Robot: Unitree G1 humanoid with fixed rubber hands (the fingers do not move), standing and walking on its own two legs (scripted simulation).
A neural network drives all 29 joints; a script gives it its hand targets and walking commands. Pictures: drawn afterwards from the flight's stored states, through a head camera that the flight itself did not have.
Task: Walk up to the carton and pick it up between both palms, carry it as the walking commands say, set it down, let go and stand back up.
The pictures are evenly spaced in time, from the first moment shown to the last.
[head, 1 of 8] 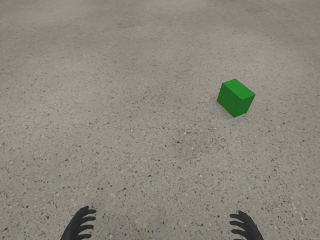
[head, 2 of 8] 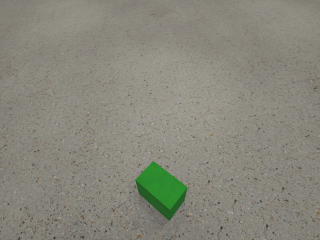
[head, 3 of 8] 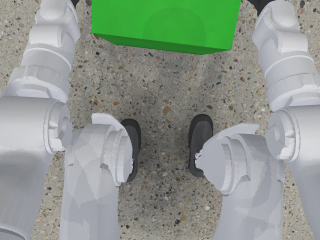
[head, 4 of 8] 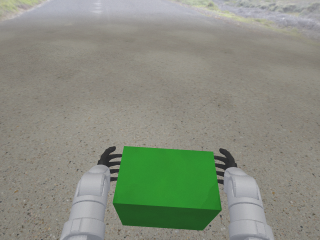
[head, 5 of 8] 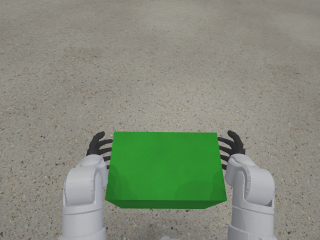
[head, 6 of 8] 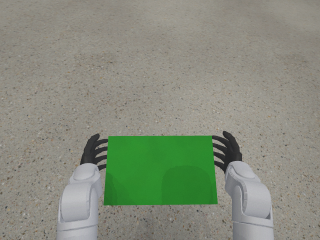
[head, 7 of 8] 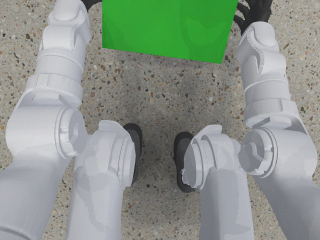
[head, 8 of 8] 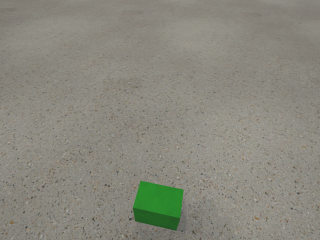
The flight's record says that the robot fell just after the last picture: no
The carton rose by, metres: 0.67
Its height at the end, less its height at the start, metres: +0.00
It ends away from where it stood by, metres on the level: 1.56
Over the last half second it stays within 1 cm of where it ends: yes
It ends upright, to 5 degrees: yes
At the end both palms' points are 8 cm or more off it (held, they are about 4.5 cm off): yes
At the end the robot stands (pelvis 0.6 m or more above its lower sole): yes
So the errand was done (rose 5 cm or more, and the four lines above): yes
